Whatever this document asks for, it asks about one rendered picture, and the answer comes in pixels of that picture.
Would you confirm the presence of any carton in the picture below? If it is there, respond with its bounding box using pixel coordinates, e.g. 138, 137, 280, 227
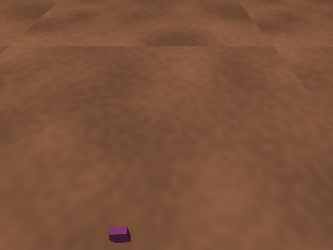
109, 227, 131, 243

